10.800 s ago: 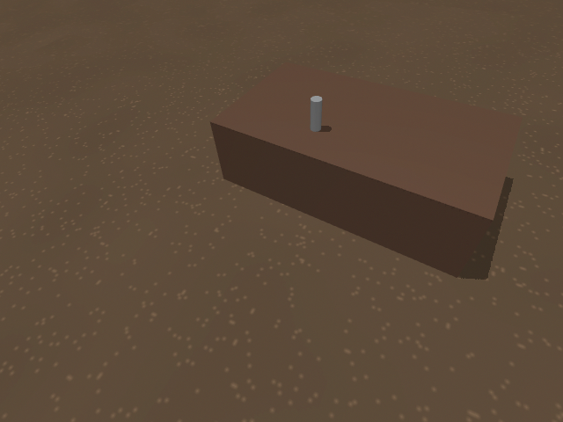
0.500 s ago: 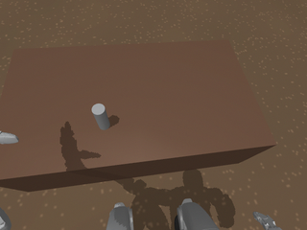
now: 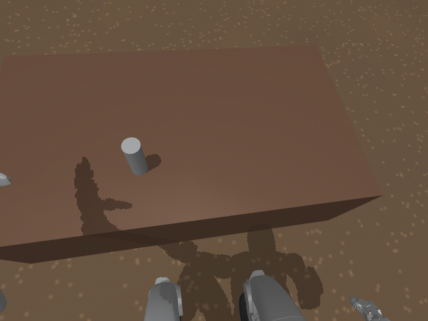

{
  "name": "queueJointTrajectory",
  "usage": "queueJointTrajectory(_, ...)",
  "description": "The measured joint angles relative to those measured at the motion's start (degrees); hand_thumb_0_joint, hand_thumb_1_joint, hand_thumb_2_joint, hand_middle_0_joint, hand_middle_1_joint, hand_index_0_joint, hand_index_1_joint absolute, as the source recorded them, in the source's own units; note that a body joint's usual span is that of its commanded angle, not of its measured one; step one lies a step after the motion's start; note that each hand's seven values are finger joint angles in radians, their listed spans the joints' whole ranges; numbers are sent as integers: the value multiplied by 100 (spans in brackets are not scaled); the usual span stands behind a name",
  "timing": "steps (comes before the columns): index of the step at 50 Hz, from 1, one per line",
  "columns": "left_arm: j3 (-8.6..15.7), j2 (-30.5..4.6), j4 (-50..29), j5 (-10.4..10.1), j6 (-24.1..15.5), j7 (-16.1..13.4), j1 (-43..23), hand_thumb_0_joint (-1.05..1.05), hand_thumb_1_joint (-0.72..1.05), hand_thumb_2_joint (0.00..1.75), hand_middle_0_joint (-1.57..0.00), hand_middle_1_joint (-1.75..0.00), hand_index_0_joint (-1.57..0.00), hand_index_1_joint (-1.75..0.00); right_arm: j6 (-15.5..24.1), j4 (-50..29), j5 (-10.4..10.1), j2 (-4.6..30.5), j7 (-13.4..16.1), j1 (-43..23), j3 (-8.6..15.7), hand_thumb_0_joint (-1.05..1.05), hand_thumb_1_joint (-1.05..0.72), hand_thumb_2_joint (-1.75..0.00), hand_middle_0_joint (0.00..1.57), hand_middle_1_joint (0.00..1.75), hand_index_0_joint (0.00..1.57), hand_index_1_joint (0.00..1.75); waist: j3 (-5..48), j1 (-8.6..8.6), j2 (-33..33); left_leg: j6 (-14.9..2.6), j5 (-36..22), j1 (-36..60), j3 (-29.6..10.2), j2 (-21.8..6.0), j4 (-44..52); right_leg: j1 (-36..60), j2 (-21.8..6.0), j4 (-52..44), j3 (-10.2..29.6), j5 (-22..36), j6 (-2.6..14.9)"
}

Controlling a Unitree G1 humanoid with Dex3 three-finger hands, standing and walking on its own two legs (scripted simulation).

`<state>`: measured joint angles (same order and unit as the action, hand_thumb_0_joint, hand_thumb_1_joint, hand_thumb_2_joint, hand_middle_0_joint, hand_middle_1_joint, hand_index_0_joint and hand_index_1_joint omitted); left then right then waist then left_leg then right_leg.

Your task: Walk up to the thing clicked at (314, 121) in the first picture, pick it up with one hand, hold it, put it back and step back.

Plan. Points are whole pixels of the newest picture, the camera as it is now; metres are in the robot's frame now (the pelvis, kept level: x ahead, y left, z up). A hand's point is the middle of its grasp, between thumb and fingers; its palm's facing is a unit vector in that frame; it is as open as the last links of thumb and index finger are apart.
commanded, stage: go down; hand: left
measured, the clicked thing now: (135, 157) +0.54 +0.18 -0.25
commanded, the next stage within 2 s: none
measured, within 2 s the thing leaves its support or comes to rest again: neither
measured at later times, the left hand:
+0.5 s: hand out of the picture +0.44 +0.37 +0.04, palm faces +0.17 -0.98 -0.05, open 16.9 cm
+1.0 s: hand out of the picture +0.44 +0.38 +0.05, palm faces +0.17 -0.99 -0.04, open 16.8 cm
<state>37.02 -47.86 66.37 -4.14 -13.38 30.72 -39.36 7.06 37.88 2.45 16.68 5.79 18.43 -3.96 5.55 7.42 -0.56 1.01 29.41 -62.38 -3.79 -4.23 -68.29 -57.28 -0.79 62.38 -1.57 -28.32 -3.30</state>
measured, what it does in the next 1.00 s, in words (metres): stands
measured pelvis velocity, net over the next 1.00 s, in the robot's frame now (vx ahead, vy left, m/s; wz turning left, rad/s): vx -0.01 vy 0.00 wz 0.00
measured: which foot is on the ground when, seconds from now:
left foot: down 0.00-1.00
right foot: down 0.00-1.00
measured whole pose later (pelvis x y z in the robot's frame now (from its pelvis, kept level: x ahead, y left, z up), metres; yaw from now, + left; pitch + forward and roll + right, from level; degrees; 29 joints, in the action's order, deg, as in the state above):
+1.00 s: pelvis -0.01 +0.00 -0.01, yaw +0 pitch +25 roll -6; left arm 39.1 -51.4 66.8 -5.8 -14.7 33.7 -44.2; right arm 6.6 37.3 2.5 16.7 5.6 17.5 -5.6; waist 5.4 8.3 -0.7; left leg 1.2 29.9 -66.9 -5.0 -4.0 -71.5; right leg -61.3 -0.7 65.4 -2.4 -29.0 -3.2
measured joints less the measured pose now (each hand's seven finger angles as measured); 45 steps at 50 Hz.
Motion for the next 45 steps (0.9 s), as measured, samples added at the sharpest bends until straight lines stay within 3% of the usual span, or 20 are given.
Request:
queueJointTrajectory(22, 132, -276, 131, 5, -42, 122, -364, -1, -37, 8, -5, -1, -3, -2, -46, -44, 28, 2, -32, -36, -100, 0, -90, -90, 21, 30, 20, 30, -2, 94, -6, 22, 43, -304, -72, 1, -206, -282, 10, 206, -49, -61, 10)
queueJointTrajectory(45, 222, -343, 66, -145, -144, 268, -411, -1, -34, 8, -5, -2, -3, -2, -52, -51, 11, 8, -23, -72, -150, 0, -90, -89, 21, 30, 20, 30, -3, 83, -16, 12, 56, -419, -105, 18, -304, -371, 4, 278, -71, -72, 6)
